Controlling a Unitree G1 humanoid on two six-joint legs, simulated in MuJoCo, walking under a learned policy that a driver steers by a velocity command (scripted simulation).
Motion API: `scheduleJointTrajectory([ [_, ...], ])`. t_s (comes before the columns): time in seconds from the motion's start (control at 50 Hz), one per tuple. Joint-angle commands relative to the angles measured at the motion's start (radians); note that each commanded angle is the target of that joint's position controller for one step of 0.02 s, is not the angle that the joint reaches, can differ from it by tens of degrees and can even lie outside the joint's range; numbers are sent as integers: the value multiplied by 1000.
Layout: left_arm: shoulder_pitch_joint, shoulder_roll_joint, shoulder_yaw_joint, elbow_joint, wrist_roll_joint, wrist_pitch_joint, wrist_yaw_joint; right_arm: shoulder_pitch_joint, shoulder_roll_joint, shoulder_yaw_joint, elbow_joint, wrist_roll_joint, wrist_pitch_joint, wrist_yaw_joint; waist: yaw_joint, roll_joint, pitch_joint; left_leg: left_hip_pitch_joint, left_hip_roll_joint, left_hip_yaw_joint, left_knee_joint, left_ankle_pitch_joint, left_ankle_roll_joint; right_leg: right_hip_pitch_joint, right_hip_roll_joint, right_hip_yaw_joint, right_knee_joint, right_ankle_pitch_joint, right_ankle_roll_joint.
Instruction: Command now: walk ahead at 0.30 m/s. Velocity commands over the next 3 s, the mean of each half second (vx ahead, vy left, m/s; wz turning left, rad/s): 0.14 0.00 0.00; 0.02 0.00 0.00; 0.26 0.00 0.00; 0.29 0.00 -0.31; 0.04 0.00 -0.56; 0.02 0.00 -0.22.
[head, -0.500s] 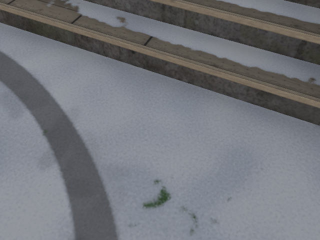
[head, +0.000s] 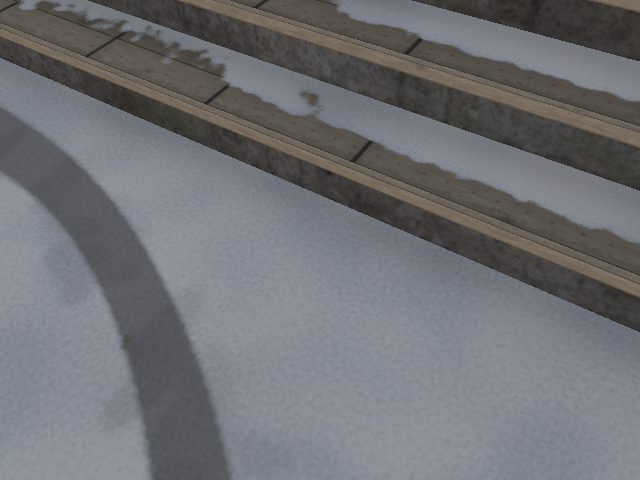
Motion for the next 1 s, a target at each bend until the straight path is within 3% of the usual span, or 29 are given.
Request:
scheduleJointTrajectory([
  [0.02, 5, 156, 20, -44, -10, -7, 17, -63, -3, 11, -57, 2, -3, 8, -20, -101, 44, 172, -70, 67, -171, 101, -9, -121, -221, 69, -25, 600, -42],
  [0.1, 16, 149, 19, -23, -7, 20, 25, -109, -26, 16, -79, 2, 0, 28, -22, -127, 33, 187, -93, 39, -285, 15, 16, 34, -275, 105, 88, 633, -59],
  [0.14, -23, 160, 24, -31, -9, 30, 28, -16, -72, 1, -53, -9, -13, 32, -79, -129, -19, 305, -122, 45, -378, -4, 51, 82, -275, 125, 205, 688, -48],
  [0.16, -15, 157, 23, -34, -7, 30, 25, 77, -110, -14, -18, -17, -21, 30, -110, -94, -75, 448, -125, 52, -451, 183, 74, 75, -222, 107, 325, 680, -21],
  [0.18, 31, 129, 11, -47, 12, 20, 20, 188, -177, -27, 7, -36, -22, 24, -111, -16, -209, 751, 16, -72, -336, 632, 137, -98, -165, 89, 521, 433, 14],
  [0.2, 186, 23, -22, -6, 9, 13, 9, 237, -160, -17, 22, -41, -4, 19, -75, 177, -368, 1046, 248, -295, -292, 871, 332, -358, -62, 57, 813, -191, 77],
  [0.22, 179, 73, -10, 15, -9, 15, 3, 261, -71, 6, 25, -25, 8, 23, -100, 144, -424, 1019, 275, -398, -357, 750, 368, -404, -52, 137, 947, -508, 100],
  [0.24, 96, 130, 8, -10, -24, 26, 5, 177, -68, 11, 11, -9, 14, 26, -86, 78, -313, 875, 233, -347, -417, 493, 315, -440, -94, 157, 991, -480, 109],
  [0.26, 11, 129, 15, -28, -26, 44, 16, 75, -60, 17, -10, -6, 16, 23, -65, 14, -199, 720, 188, -287, -470, 295, 266, -452, -125, 137, 969, -427, 121],
  [0.28, -26, 116, 20, -35, -20, 64, 29, 2, -54, 23, -20, -11, 18, 21, -38, -11, -115, 560, 152, -230, -525, 142, 230, -416, -150, 131, 895, -384, 131],
  [0.3, -26, 97, 21, -39, -13, 81, 40, -43, -62, 21, -24, -19, 22, 19, -9, 21, -78, 441, 110, -179, -563, 8, 195, -341, -167, 124, 788, -342, 135],
  [0.32, -20, 73, 16, -34, -10, 91, 49, -57, -74, 16, -22, -30, 30, 18, 0, 52, -55, 360, 70, -136, -588, -64, 181, -274, -147, 90, 702, -322, 140],
  [0.36, -4, 56, 14, -20, -4, 102, 61, -20, -69, 15, -7, -38, 37, 11, -7, 73, -80, 347, 53, -117, -599, -160, 188, -210, -133, 71, 589, -272, 136],
  [0.42, -6, 64, 20, -6, 3, 113, 58, -23, -74, 14, 3, -9, 49, 0, 9, 75, -82, 294, 35, -111, -614, -470, 148, -96, -119, 42, 397, -57, 105],
  [0.46, -30, 81, 24, -15, 26, 117, 53, 18, -55, 20, 31, -3, 56, -4, 5, 56, -20, 241, 2, -101, -623, -656, 70, -79, -135, 55, 312, -41, 68],
  [0.48, -42, 101, 23, -27, 27, 115, 55, 32, -58, 19, 39, -4, 58, -5, -9, 29, 27, 242, -23, -85, -589, -656, 36, -120, -176, 97, 237, -102, 41],
  [0.5, -67, 159, 38, -15, 10, 109, 54, 67, -58, 11, 42, 1, 64, -12, -55, -94, 75, 332, -91, -5, -554, -565, 12, -279, -169, 107, 204, -285, 23],
  [0.54, -109, 108, 29, -13, 6, 83, 53, 79, -52, 11, 54, -7, 65, -22, -68, -160, 78, 489, -107, 22, -458, -396, 6, -392, -173, 127, 116, -354, 37],
  [0.56, -128, 111, 32, -14, 3, 73, 52, 96, -41, 12, 66, -11, 66, -25, -79, -167, 72, 527, -108, 28, -437, -344, 12, -400, -172, 128, 106, -325, 48],
  [0.6, -133, 100, 32, -14, -3, 57, 50, 117, -40, 10, 84, -18, 68, -25, -79, -137, 60, 534, -109, 33, -425, -295, 20, -369, -169, 125, 119, -275, 56],
  [0.64, -104, 93, 31, -5, -6, 52, 50, 110, -37, 10, 92, -12, 67, -22, -66, -92, 55, 520, -104, 28, -425, -276, 27, -325, -159, 112, 142, -207, 57],
  [0.76, -63, 90, 26, 6, -7, 52, 46, 117, -33, 12, 118, -5, 67, -17, -52, -54, 11, 552, -99, 30, -388, -110, 25, -251, -147, 90, 188, -33, 54],
  [1.0, -50, 69, 20, 11, -8, 65, 45, 123, -36, 10, 158, 1, 88, -26, -57, -51, 27, 578, -95, 26, -361, -36, 20, -221, -132, 71, 199, 60, 59],
])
